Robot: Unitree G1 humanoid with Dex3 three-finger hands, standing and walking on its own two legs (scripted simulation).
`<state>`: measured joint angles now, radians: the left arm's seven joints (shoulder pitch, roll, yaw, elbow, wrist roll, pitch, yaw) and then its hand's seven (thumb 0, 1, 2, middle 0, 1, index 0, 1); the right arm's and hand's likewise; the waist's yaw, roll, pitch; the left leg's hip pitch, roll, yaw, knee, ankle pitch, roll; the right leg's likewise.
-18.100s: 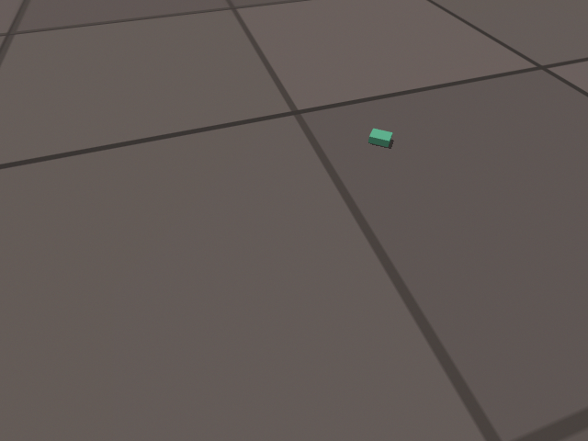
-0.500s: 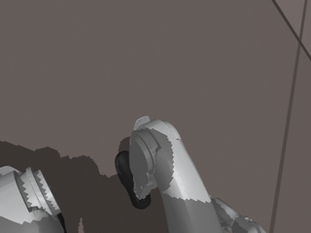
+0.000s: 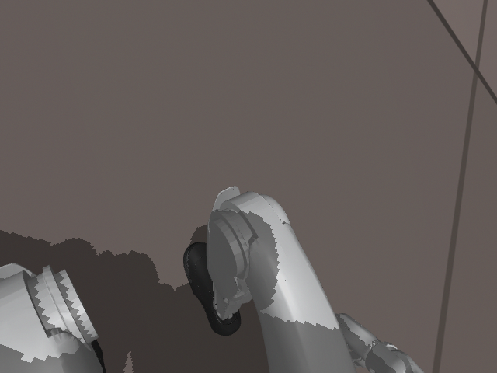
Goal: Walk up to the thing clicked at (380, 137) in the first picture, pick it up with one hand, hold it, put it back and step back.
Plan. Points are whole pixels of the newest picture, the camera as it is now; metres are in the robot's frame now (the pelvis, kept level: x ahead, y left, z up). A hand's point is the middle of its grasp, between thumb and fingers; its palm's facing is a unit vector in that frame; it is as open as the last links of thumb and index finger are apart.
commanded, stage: close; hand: left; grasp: from above
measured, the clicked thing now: out of the picture +0.45 +0.35 -0.28
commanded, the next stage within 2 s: settle in 0.28 s
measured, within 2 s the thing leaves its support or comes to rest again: leaves its support in 0.68 s
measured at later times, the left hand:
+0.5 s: hand out of the picture +0.44 +0.34 -0.26, palm faces -0.47 -0.14 -0.87, open 11.4 cm
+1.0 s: hand out of the picture +0.45 +0.37 -0.19, palm faces -0.44 -0.09 -0.89, open 11.4 cm
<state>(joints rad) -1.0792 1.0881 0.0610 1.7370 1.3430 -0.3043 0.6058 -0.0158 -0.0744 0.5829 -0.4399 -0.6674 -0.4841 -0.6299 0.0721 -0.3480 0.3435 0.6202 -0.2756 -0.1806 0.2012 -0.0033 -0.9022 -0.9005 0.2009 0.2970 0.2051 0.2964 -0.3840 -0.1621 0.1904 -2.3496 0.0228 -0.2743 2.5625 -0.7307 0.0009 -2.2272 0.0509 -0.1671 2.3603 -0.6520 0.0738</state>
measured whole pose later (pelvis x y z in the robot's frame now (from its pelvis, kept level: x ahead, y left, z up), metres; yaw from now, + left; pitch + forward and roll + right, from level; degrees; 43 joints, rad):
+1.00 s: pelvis +0.00 +0.00 +0.01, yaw +2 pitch +32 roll -14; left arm -0.97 0.94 0.10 1.39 1.27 -0.23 0.36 -0.01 -0.15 0.50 -0.57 -0.57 -0.62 -0.52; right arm 0.14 -0.35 0.19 0.61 -0.19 -0.10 0.21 0.00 -0.91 -0.90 0.20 0.30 0.21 0.30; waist -0.30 -0.05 0.06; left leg -2.37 0.01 -0.23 2.50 -0.71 0.00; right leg -2.25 0.02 -0.14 2.33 -0.67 0.05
